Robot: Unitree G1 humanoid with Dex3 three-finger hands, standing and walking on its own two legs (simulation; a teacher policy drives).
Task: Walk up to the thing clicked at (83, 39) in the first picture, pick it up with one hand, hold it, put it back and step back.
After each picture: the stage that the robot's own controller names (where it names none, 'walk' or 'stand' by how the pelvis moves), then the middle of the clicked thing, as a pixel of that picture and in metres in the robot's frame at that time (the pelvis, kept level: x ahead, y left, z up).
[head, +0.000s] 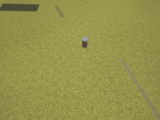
stand; (84, 42) +1.36 -0.05 -0.72
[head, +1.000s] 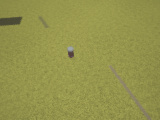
walk; (70, 52) +1.24 +0.18 -0.70
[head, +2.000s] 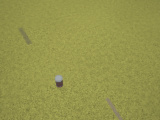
walk; (59, 81) +0.78 +0.23 -0.71
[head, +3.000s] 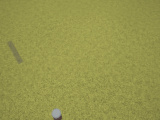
walk; (57, 115) +0.43 +0.17 -0.70
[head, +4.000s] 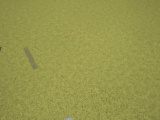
stand; out of the picture +0.41 +0.10 -0.72
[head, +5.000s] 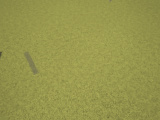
stand; out of the picture +0.38 +0.10 -0.72
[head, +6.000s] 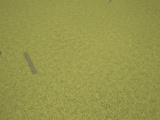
stand; out of the picture +0.38 +0.10 -0.72
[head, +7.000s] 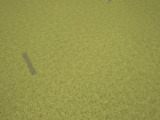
stand; out of the picture +0.37 +0.10 -0.72
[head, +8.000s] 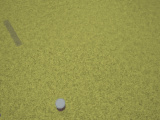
go down; (60, 105) +0.40 +0.11 -0.63
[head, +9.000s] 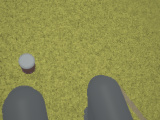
go down; (27, 64) +0.46 +0.16 -0.30
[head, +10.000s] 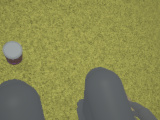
close in; (13, 53) +0.45 +0.18 -0.26
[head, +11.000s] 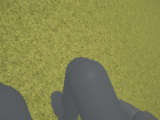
rest palm; out of the picture +0.44 +0.21 -0.23
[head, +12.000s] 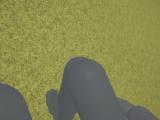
close; out of the picture +0.44 +0.22 -0.24
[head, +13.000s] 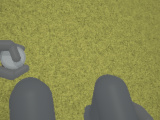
lift; (13, 62) +0.37 +0.23 -0.12
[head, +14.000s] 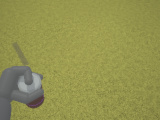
hold; (32, 91) +0.31 +0.17 +0.02
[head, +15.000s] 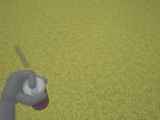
hold; (37, 94) +0.31 +0.17 -0.01
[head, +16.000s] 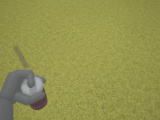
hold; (35, 93) +0.31 +0.17 -0.01
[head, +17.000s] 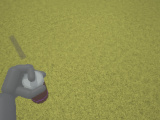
crouch; (36, 88) +0.34 +0.17 -0.03
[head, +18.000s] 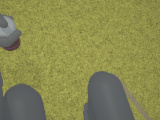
lower; (7, 35) +0.50 +0.18 -0.10
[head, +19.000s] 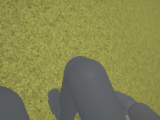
lower; out of the picture +0.45 +0.26 -0.24
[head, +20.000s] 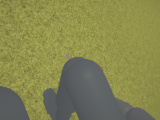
lower; out of the picture +0.45 +0.25 -0.25
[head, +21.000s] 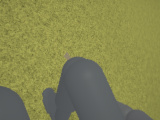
lower; out of the picture +0.46 +0.25 -0.25
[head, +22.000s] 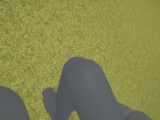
lower; out of the picture +0.46 +0.25 -0.25
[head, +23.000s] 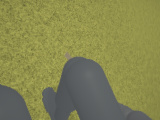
loosen; out of the picture +0.46 +0.24 -0.25
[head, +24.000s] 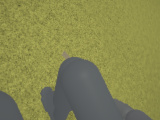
withdraw; out of the picture +0.45 +0.24 -0.26
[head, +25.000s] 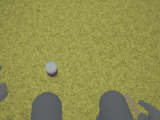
walk; (51, 69) +0.47 +0.15 -0.44
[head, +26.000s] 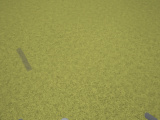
stand; out of the picture +0.41 +0.11 -0.66
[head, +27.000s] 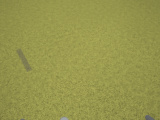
stand; out of the picture +0.42 +0.12 -0.66
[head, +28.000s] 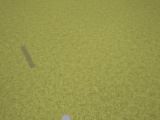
stand; out of the picture +0.42 +0.12 -0.68
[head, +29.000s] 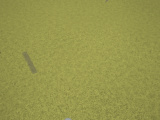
stand; out of the picture +0.42 +0.12 -0.72
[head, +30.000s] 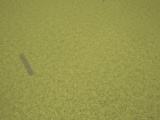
stand; out of the picture +0.40 +0.13 -0.72
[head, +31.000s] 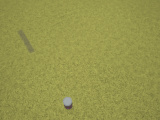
walk; (68, 103) +0.45 +0.11 -0.70
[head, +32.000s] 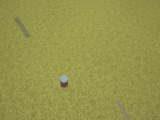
walk; (64, 81) +0.65 +0.10 -0.71
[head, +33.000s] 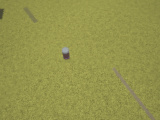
walk; (65, 53) +0.96 +0.21 -0.69
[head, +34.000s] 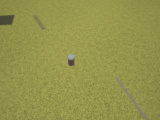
stand; (71, 60) +1.02 +0.10 -0.71
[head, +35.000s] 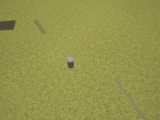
stand; (70, 62) +1.05 +0.12 -0.72
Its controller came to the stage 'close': yes
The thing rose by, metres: 0.70
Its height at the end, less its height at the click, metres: +0.00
